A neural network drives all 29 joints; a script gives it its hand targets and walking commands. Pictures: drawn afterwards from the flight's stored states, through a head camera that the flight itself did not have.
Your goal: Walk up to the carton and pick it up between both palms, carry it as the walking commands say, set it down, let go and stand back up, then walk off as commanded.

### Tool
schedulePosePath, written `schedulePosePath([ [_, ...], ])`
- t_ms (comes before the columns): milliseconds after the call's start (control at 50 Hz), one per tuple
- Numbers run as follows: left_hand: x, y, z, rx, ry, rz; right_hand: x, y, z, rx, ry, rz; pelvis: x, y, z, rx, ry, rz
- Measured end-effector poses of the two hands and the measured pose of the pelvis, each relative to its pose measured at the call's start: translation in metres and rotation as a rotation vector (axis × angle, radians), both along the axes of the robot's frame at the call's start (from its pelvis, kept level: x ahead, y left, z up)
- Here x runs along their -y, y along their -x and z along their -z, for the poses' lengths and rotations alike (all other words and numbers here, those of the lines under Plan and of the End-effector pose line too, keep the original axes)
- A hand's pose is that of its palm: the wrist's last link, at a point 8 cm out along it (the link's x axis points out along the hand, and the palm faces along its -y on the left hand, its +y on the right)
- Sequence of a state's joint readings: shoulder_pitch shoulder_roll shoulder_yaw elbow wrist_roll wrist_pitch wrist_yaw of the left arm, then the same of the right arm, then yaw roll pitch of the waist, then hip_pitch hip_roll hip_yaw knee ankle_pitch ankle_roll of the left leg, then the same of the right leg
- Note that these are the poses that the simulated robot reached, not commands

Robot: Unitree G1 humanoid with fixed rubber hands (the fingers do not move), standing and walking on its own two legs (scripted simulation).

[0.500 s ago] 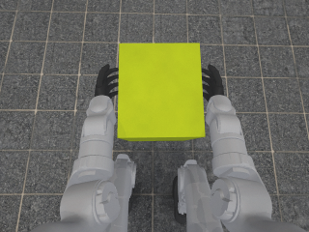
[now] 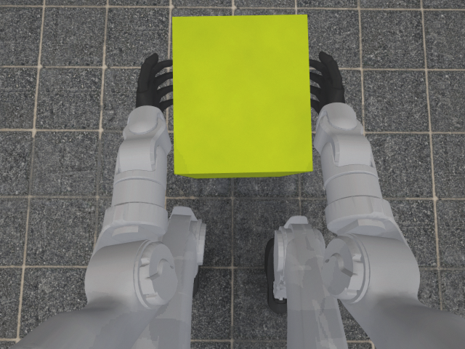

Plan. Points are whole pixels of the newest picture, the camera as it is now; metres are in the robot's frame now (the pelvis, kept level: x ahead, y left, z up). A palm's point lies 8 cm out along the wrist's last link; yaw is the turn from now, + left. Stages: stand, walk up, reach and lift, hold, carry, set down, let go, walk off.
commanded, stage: set down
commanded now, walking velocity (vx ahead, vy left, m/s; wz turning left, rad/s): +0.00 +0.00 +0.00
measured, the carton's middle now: (238, 115) +0.49 +0.02 -0.17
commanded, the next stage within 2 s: none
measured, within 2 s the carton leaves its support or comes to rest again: neither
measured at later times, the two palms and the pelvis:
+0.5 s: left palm (161, 111) +0.49 +0.17 -0.17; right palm (309, 106) +0.52 -0.11 -0.18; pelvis -0.01 +0.00 -0.06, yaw +0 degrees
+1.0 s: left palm (166, 108) +0.52 +0.18 -0.24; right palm (297, 108) +0.54 -0.10 -0.25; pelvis +0.00 +0.00 -0.10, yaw +0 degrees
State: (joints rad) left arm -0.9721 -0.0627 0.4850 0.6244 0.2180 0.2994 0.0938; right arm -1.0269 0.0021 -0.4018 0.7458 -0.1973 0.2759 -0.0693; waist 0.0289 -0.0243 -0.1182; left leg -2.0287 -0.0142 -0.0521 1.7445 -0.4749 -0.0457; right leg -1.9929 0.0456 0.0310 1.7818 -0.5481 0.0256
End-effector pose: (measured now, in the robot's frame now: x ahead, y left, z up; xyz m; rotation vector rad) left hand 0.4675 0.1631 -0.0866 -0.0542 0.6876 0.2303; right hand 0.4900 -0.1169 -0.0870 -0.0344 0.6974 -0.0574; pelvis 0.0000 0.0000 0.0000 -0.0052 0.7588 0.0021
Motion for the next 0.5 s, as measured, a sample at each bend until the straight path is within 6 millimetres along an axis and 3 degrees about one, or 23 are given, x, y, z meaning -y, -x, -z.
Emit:
schedulePosePath([
  [500,-0.006,-0.021,0.087,-0.014,-0.017,-0.005,-0.007,-0.027,0.089,-0.012,0.006,-0.032,0.001,0.006,0.055,-0.027,-0.007,0.011],
])
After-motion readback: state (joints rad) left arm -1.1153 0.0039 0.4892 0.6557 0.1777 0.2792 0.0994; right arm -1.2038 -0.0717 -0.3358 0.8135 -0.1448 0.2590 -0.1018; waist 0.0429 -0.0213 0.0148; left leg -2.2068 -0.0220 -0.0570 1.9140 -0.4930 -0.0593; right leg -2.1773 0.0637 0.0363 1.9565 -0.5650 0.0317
